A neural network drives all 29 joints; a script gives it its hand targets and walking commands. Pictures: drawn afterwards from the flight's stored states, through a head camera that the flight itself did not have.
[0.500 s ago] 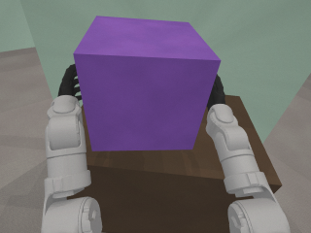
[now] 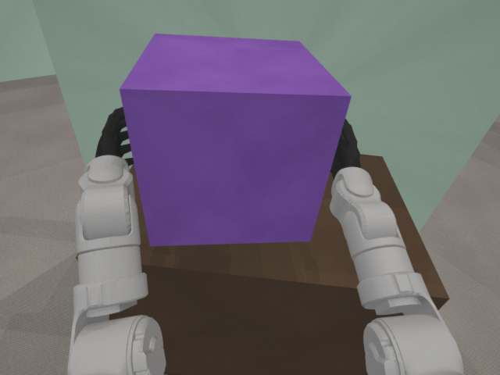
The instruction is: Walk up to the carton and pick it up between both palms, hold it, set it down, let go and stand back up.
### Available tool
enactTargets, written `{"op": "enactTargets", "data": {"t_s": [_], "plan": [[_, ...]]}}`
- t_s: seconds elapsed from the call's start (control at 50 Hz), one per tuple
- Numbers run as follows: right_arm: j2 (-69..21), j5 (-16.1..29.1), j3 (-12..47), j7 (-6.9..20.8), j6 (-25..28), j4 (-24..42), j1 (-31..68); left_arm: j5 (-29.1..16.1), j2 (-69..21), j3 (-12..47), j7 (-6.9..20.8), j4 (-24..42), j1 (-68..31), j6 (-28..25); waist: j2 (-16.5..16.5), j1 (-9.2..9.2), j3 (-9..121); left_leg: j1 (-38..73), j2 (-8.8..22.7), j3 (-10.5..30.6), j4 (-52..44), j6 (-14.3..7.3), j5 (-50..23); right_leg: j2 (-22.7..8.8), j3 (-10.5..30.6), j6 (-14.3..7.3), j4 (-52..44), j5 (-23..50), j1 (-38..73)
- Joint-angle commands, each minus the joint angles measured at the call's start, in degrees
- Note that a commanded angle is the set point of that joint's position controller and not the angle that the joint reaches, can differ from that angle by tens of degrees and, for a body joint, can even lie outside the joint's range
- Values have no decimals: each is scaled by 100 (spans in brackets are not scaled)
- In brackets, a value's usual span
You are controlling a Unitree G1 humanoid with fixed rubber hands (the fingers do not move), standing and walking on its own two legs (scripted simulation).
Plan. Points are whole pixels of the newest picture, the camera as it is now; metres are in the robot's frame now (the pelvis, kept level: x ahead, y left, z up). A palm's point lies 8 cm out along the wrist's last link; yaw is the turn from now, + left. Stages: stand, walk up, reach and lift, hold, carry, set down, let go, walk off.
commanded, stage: hold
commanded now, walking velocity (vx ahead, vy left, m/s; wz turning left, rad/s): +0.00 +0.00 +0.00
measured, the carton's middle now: (231, 135) +0.44 +0.01 +0.20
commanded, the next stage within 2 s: none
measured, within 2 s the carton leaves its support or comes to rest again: neither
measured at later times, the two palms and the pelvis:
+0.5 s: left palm (110, 158) +0.36 +0.18 +0.21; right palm (344, 166) +0.35 -0.16 +0.21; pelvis +0.00 +0.00 +0.00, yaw +0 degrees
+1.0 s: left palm (115, 161) +0.36 +0.18 +0.21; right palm (345, 169) +0.35 -0.16 +0.20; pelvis +0.00 +0.00 +0.00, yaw +0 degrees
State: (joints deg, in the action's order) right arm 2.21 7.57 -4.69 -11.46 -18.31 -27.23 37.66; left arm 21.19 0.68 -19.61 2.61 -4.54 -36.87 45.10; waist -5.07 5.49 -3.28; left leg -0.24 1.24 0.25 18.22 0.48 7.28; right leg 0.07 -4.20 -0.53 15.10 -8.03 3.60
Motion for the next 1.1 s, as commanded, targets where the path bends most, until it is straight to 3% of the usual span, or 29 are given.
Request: {"op": "enactTargets", "data": {"t_s": [0.0,0.16,0.24,0.36,0.5,0.56,0.62,0.7,0.72,0.8,0.86,0.96,1.02,1.08], "plan": [[-2541,534,1930,995,450,1819,4611,-1217,-2481,2753,997,828,-3978,-513,729,112,2622,781,-269,-297,-74,0,-1304,184,-134,131,-201,694,229],[-2432,445,1840,964,372,1524,4554,-896,-2287,2289,1131,513,-3766,-413,550,-32,2099,473,-293,-377,-317,-120,-778,143,-128,162,-266,342,364],[-2558,457,1887,1003,512,1872,4748,-1102,-2458,2616,1088,756,-4026,-517,600,58,2545,710,-253,-360,-212,-61,-1032,205,-177,148,-219,461,233],[-2428,439,1915,1003,454,1711,4404,-1065,-2415,2565,1064,654,-3615,-452,595,69,2382,774,-235,-334,-216,-49,-1165,208,-192,134,-243,556,290],[-2400,249,1550,1071,414,1209,4491,-893,-2333,2242,1140,359,-3922,-404,643,63,1878,382,-235,-418,-449,-131,-288,130,-186,122,-311,-164,94],[-2534,433,1803,1068,568,1787,4768,-1119,-2471,2565,1078,783,-4093,-543,657,74,2643,677,-254,-357,-198,-82,-987,166,-153,122,-203,444,241],[-2517,429,1798,1042,572,1651,4808,-1103,-2424,2574,1007,554,-4092,-566,747,48,2543,777,-260,-350,-120,-61,-1081,176,-153,139,-221,386,74],[-2342,470,1842,1042,544,1648,4451,-1118,-2502,2768,980,900,-3854,-497,913,182,2617,1015,-206,-316,-35,73,-1489,240,-216,62,-222,595,117],[-2308,460,1889,1024,511,1667,4409,-1061,-2480,2682,993,820,-3687,-448,841,133,2490,1010,-216,-301,3,76,-1615,249,-223,69,-226,707,170],[-2269,528,1969,972,443,1699,4184,-1018,-2311,2523,1074,858,-3451,-371,632,101,2320,855,-247,-360,-90,19,-1535,202,-155,108,-225,789,386],[-2367,603,2049,962,465,1978,4444,-1074,-2411,2654,1062,983,-3626,-417,683,104,2516,813,-252,-323,-77,15,-1549,215,-169,123,-195,835,395],[-2407,531,1952,1016,439,1807,4424,-1112,-2462,2730,1001,980,-3802,-467,725,122,2294,703,-225,-309,-160,-18,-1196,220,-196,89,-229,435,186],[-2454,508,1962,1050,431,1741,4431,-1132,-2437,2652,973,873,-3807,-485,693,41,2322,679,-245,-313,-136,-16,-1207,218,-175,87,-208,470,177],[-2530,557,2068,991,405,1825,4378,-1072,-2313,2534,1005,818,-3633,-437,454,-17,2364,713,-293,-342,-164,-91,-1253,185,-118,164,-191,785,300]]}}
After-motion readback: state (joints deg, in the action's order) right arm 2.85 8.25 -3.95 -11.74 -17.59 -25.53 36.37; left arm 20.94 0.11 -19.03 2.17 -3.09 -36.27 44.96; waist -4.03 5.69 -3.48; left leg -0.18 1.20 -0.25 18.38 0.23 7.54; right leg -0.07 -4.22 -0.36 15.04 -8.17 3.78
